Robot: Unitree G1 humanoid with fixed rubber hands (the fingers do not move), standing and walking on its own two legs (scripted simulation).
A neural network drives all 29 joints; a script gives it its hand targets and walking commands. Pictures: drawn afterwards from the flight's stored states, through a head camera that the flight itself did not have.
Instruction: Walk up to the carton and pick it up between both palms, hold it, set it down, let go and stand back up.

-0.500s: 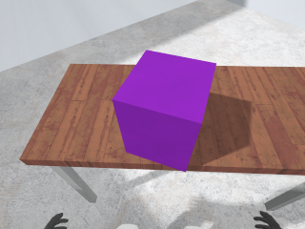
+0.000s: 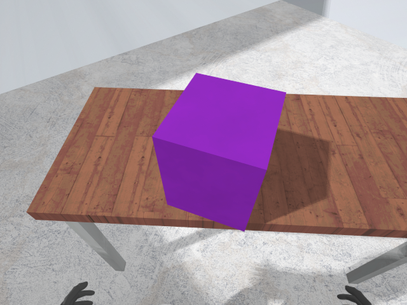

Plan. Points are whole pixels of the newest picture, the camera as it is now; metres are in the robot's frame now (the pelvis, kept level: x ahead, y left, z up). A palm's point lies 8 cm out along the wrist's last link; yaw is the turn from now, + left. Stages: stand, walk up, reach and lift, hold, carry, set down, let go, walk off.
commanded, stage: walk up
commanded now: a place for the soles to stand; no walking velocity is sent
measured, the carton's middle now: (220, 154) +0.42 -0.01 +0.04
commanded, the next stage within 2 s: reach and lift in 1.62 s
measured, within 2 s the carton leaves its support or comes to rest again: neither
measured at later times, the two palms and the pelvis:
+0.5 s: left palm out of the picture +0.06 +0.29 -0.11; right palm out of the picture +0.06 -0.31 -0.10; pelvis -0.03 -0.01 +0.01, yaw +2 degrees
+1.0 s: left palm out of the picture +0.06 +0.30 -0.11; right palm out of the picture +0.11 -0.29 -0.09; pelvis -0.01 +0.00 +0.01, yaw +3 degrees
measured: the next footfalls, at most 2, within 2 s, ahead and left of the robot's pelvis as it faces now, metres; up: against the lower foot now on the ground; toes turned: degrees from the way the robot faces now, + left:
none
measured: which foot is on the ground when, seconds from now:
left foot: down 0.00-1.00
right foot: down 0.00-1.00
